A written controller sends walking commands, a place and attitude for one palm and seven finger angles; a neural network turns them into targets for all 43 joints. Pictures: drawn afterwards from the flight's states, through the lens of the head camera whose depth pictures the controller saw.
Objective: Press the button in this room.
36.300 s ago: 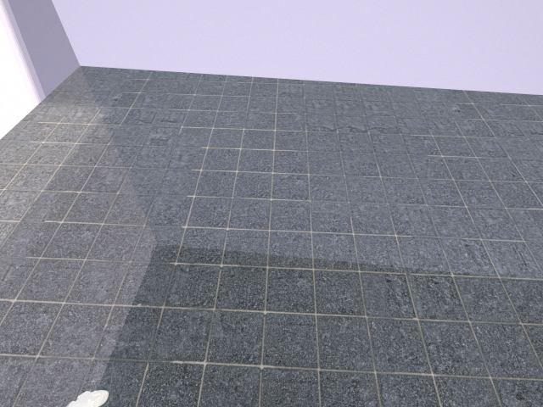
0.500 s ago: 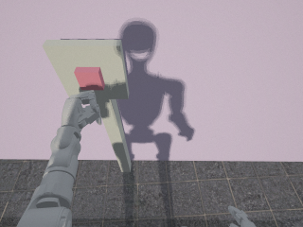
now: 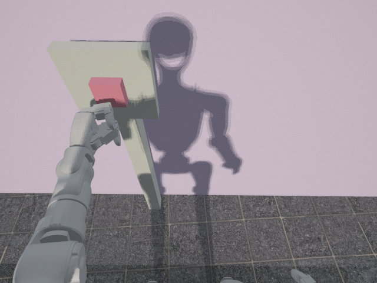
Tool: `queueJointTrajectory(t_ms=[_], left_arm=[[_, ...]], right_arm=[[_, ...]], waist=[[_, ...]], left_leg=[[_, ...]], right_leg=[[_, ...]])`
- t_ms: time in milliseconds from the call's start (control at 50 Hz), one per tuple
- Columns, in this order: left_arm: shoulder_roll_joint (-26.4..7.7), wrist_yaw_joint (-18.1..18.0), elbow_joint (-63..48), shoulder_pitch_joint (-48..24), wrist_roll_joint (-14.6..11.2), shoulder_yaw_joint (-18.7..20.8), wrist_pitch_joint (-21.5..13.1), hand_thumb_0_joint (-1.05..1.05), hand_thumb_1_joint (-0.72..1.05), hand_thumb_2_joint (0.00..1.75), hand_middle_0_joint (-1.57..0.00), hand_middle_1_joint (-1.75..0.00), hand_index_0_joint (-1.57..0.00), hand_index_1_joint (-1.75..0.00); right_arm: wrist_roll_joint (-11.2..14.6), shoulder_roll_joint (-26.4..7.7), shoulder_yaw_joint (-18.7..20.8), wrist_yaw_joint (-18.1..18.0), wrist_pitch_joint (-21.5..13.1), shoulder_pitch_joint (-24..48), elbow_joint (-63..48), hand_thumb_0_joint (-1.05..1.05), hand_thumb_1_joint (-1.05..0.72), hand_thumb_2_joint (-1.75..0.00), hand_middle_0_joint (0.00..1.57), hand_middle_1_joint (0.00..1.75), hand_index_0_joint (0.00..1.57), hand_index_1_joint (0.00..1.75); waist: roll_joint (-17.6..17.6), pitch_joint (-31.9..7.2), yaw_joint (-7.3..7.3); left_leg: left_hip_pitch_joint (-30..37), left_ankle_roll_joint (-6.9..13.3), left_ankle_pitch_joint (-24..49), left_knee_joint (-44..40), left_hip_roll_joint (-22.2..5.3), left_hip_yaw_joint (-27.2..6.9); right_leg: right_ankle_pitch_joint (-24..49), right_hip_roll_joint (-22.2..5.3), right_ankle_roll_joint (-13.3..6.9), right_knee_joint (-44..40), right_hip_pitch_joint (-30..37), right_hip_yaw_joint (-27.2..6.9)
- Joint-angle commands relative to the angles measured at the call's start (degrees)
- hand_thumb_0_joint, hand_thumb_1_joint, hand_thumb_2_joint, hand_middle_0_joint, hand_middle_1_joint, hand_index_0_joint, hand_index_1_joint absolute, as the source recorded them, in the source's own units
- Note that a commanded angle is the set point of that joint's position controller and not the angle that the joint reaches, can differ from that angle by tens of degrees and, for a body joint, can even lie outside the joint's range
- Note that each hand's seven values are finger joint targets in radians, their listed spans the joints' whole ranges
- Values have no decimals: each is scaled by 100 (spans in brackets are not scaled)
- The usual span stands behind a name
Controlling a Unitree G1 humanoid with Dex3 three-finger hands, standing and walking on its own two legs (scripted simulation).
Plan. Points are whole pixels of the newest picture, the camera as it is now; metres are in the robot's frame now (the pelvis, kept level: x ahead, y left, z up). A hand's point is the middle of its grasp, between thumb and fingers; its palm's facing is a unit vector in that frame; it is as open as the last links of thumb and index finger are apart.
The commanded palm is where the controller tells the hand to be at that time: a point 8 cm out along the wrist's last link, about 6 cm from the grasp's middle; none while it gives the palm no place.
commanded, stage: press the button with the knuckle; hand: left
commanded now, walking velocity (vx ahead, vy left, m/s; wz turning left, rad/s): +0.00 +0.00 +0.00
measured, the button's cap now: (110, 91) +0.50 +0.18 +0.12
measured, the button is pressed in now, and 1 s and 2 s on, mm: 0 13 0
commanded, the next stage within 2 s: hold the button down briefly in 0.84 s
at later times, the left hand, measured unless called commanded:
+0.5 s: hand (117, 119) +0.45 +0.16 +0.09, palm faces -0.01 -1.00 -0.02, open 2.9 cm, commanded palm +0.43 +0.21 +0.09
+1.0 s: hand (117, 115) +0.46 +0.17 +0.09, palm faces -0.02 -1.00 -0.03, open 2.9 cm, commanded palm +0.47 +0.21 +0.09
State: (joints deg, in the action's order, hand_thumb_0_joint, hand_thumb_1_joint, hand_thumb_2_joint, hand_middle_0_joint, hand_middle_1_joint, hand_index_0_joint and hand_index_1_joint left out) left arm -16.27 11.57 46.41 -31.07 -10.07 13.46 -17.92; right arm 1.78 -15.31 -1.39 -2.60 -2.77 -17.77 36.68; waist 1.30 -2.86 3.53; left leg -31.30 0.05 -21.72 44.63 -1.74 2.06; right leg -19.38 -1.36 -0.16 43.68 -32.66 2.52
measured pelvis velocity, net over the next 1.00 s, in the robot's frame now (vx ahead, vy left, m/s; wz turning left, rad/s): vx -0.03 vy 0.00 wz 0.01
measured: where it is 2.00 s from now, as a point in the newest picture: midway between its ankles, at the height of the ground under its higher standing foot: outside the picture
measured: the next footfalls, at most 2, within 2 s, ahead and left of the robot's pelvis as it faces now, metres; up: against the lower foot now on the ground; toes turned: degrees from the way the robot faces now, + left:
none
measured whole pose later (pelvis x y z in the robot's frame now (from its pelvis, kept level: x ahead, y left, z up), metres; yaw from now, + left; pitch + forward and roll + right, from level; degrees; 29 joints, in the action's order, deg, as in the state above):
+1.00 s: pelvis -0.03 +0.00 -0.02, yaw +1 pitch +14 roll -1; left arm -23.8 11.7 69.2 -52.1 -6.2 16.9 -22.4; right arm 0.4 -16.2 -2.5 -2.1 -2.5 -21.0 39.1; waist 1.2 -3.1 7.8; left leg -43.4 0.4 -21.6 51.2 -1.8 0.5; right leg -18.6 -1.4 -0.1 48.3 -43.3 3.8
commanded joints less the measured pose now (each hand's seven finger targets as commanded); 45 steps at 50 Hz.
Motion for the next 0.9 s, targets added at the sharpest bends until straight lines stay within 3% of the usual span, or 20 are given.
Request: queueJointTrajectory(t_ms=[0, 40, 80, 160, 260, 280, 340, 400, 440, 460, 480, 520, 540, 580, 640, 680, 740, 780, 820, 880], left_arm=[[-1030, -52, -982, -2536, -35, 248, -441, 0, 90, 90, -130, -150, -130, -150], [-1207, -82, -719, -2700, 14, 388, -451, 0, 90, 90, -130, -150, -130, -150], [-1465, -100, -704, -2752, 41, 603, -508, 0, 90, 90, -130, -150, -130, -150], [-1319, -43, -603, -2899, 73, 477, -549, 0, 90, 90, -130, -150, -130, -150], [-1270, -49, -448, -3006, 63, 483, -561, 0, 90, 90, -130, -150, -130, -150], [-1389, -70, -400, -3124, 67, 534, -578, 0, 90, 90, -130, -150, -130, -150], [-1349, -69, -358, -3393, 99, 478, -597, 0, 90, 90, -130, -150, -130, -150], [-1439, -87, -208, -3665, 136, 488, -657, 0, 90, 90, -130, -150, -130, -150], [-1393, -89, -173, -4027, 167, 401, -705, 0, 90, 90, -130, -150, -130, -150], [-1289, -93, -36, -4089, 158, 322, -700, 0, 90, 90, -130, -150, -130, -150], [-1500, -109, -47, -4146, 158, 494, -741, 0, 90, 90, -130, -150, -130, -150], [-1373, -95, 92, -4297, 176, 366, -766, 0, 90, 90, -130, -150, -130, -150], [-1419, -96, 225, -4328, 173, 399, -761, 0, 90, 90, -130, -150, -130, -150], [-1759, -105, 395, -4447, 179, 637, -784, 0, 90, 90, -130, -150, -130, -150], [-1788, -75, 508, -4722, 237, 571, -781, 0, 90, 90, -130, -150, -130, -150], [-1909, -67, 640, -4814, 256, 645, -780, 0, 90, 90, -130, -150, -130, -150], [-1878, -52, 725, -5032, 243, 583, -773, 0, 90, 90, -130, -150, -130, -150], [-1991, -77, 640, -5218, 236, 669, -807, 0, 90, 90, -130, -150, -130, -150], [-1734, -82, 748, -5344, 225, 438, -766, 0, 90, 90, -130, -150, -130, -150], [-1917, -151, 821, -5564, 230, 543, -759, 0, 90, 90, -130, -150, -130, -150]], right_arm=[[-9, -754, 279, -22, -232, -181, -631, 0, -90, -90, 20, 30, 20, 30], [-26, -778, 287, -13, -205, -247, -579, 0, -90, -90, 20, 30, 20, 30], [-59, -812, 299, -8, -178, -325, -593, 0, -90, -90, 20, 30, 20, 30], [-45, -773, 301, 17, -134, -364, -619, 0, -90, -90, 20, 30, 20, 30], [-61, -797, 326, 45, -96, -504, -584, 0, -90, -90, 20, 30, 20, 30], [-58, -821, 334, 39, -76, -540, -553, 0, -90, -90, 20, 30, 20, 30], [-57, -801, 325, 41, -56, -546, -518, 0, -90, -90, 20, 30, 20, 30], [-62, -809, 321, 28, -35, -565, -462, 0, -90, -90, 20, 30, 20, 30], [-68, -814, 322, 21, -43, -594, -408, 0, -90, -90, 20, 30, 20, 30], [-72, -811, 314, 23, -47, -611, -379, 0, -90, -90, 20, 30, 20, 30], [-88, -851, 331, 16, -52, -653, -371, 0, -90, -90, 20, 30, 20, 30], [-87, -834, 301, 26, -62, -629, -361, 0, -90, -90, 20, 30, 20, 30], [-91, -855, 301, 24, -65, -649, -338, 0, -90, -90, 20, 30, 20, 30], [-103, -903, 295, 4, -65, -692, -313, 0, -90, -90, 20, 30, 20, 30], [-98, -903, 269, 4, -74, -698, -302, 0, -90, -90, 20, 30, 20, 30], [-121, -930, 263, -3, -64, -761, -297, 0, -90, -90, 20, 30, 20, 30], [-110, -945, 262, 2, -90, -779, -283, 0, -90, -90, 20, 30, 20, 30], [-140, -973, 267, 2, -103, -841, -285, 0, -90, -90, 20, 30, 20, 30], [-120, -961, 261, 6, -116, -842, -251, 0, -90, -90, 20, 30, 20, 30], [-144, -1017, 248, -13, -150, -920, -194, 0, -90, -90, 20, 30, 20, 30]], waist=[[-25, -1941, 62], [-87, -1834, 77], [-296, -2044, 52], [22, -2104, 92], [-32, -2213, 130], [-271, -2125, 191], [26, -2072, 226], [-49, -2020, 287], [217, -2070, 361], [100, -2043, 413], [-4, -2133, 400], [205, -2157, 425], [86, -2116, 451], [-192, -2041, 471], [144, -2091, 532], [20, -2116, 573], [238, -2132, 623], [182, -2297, 648], [226, -2185, 758], [49, -2134, 836]], left_leg=[[671, 87, 1116, -592, 189, -169], [531, 88, 1078, -550, 189, -169], [477, 110, 1198, -511, 185, -163], [531, 89, 1351, -448, 180, -119], [594, 80, 1487, -413, 154, -157], [504, 105, 1419, -393, 148, -173], [505, 102, 1306, -395, 167, -150], [424, 110, 1095, -391, 166, -191], [589, 99, 1079, -363, 159, -234], [573, 104, 1036, -361, 157, -237], [561, 113, 1048, -328, 150, -258], [587, 85, 946, -341, 160, -285], [499, 100, 848, -319, 160, -290], [211, 135, 661, -301, 168, -279], [161, 126, 529, -272, 182, -275], [132, 136, 525, -239, 171, -326], [133, 123, 380, -218, 165, -333], [172, 134, 430, -184, 165, -386], [195, 127, 283, -190, 148, -388], [16, 157, 71, -190, 146, -420]], right_leg=[[1391, 201, -111, -478, 897, -114], [1374, 203, -105, -465, 837, -131], [1518, 214, -98, -406, 1005, -147], [1691, 219, -106, -357, 904, -151], [1733, 249, -114, -323, 813, -103], [1680, 267, -99, -336, 809, -111], [1590, 254, -98, -356, 705, -133], [1372, 256, -88, -373, 610, -141], [1258, 261, -103, -357, 389, -125], [1218, 267, -92, -370, 355, -109], [1216, 277, -93, -347, 379, -115], [1084, 270, -101, -326, 259, -100], [998, 275, -92, -353, 231, -116], [882, 276, -70, -374, 332, -166], [752, 254, -71, -353, 209, -190], [711, 276, -74, -317, 145, -172], [537, 273, -70, -330, -35, -179], [541, 286, -69, -279, -42, -160], [386, 284, -48, -332, -256, -144], [195, 293, -36, -352, -281, -166]])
